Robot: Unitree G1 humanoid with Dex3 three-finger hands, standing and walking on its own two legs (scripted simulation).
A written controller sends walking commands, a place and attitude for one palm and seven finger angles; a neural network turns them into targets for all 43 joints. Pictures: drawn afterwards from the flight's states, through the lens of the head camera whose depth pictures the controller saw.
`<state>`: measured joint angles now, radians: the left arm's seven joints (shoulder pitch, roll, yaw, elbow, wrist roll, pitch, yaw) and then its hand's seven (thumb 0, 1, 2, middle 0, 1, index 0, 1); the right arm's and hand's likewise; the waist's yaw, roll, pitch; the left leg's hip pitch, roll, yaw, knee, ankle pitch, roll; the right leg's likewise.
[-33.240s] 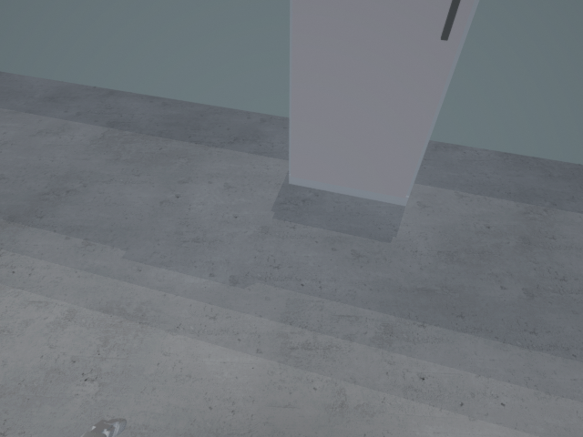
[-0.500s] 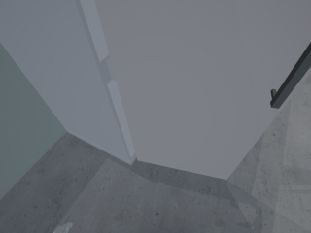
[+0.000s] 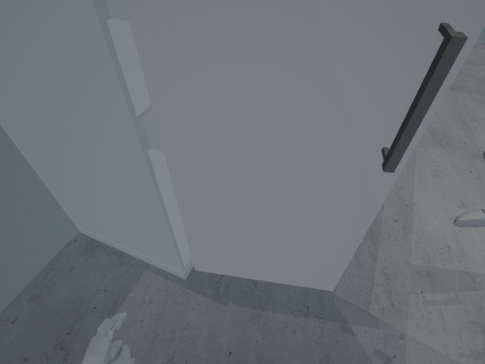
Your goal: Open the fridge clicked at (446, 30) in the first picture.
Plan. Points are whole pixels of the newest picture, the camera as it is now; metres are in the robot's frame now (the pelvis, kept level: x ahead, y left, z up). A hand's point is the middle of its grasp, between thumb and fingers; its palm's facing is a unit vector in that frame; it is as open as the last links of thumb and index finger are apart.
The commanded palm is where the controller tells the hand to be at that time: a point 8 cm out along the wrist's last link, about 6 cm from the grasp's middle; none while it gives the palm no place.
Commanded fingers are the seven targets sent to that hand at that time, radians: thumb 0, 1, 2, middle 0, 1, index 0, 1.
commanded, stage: slip the hand off the handle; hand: right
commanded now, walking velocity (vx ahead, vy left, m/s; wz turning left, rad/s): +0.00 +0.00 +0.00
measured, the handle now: (412, 107) +0.50 -0.28 +0.19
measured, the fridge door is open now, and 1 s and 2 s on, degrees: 75 75 75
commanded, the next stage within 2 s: draw the hand back to the body in 0.14 s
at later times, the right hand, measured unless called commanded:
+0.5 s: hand out of the picture +0.30 -0.30 +0.19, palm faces +0.17 +0.98 -0.04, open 14.7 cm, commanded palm +0.25 -0.34 +0.19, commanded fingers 0.00 0.55 -0.20 0.25 1.15 0.25 1.15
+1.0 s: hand out of the picture +0.24 -0.29 +0.17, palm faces +0.52 +0.81 -0.28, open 13.3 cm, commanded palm +0.19 -0.31 +0.19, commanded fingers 0.00 -0.10 -0.51 0.23 0.77 0.23 0.77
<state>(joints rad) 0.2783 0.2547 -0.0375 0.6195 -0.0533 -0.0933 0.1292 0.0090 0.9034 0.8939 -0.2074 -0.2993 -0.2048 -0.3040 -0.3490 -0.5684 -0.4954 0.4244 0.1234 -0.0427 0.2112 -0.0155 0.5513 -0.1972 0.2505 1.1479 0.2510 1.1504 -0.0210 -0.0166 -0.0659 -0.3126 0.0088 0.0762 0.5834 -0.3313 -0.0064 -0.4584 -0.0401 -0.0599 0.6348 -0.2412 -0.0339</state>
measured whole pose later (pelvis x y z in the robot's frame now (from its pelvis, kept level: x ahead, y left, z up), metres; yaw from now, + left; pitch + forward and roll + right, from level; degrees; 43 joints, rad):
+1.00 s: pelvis +0.00 +0.02 +0.01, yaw -1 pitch -3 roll +1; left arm 0.18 0.24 -0.06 0.66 -0.02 -0.20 0.11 0.01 0.90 0.89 -0.21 -0.30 -0.20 -0.30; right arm 0.14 -0.39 -0.41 -0.09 0.13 -0.02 -0.06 -0.01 0.23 -0.35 0.24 0.96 0.24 0.96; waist -0.07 -0.05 0.01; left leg -0.12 0.00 0.08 0.44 -0.28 0.01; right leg -0.25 -0.03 -0.05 0.46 -0.17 -0.01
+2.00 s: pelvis +0.03 +0.03 +0.02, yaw +0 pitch -5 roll +0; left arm 0.19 0.22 -0.03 0.64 0.01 -0.08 0.10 0.01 0.90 0.89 -0.21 -0.30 -0.20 -0.30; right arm 0.44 -0.35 -0.34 -0.36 0.09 -0.05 -0.09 0.01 -0.89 -0.90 0.21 0.30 0.21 0.30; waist -0.08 -0.05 0.01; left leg 0.00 -0.01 0.07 0.36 -0.28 0.02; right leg -0.13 -0.04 -0.06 0.40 -0.19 0.00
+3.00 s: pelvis -0.12 -0.04 +0.01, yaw -3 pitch +3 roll +5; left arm 0.18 0.16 -0.01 0.58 0.01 -0.12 0.05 0.01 0.90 0.89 -0.21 -0.30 -0.21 -0.30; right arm 0.53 -0.46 -0.45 -0.56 0.08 -0.24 -0.13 0.01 -0.89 -0.90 0.20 0.30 0.20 0.30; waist -0.04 0.00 -0.03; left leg -0.13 -0.10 0.06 0.52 -0.46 0.04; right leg -0.49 -0.04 -0.08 0.33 0.04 -0.04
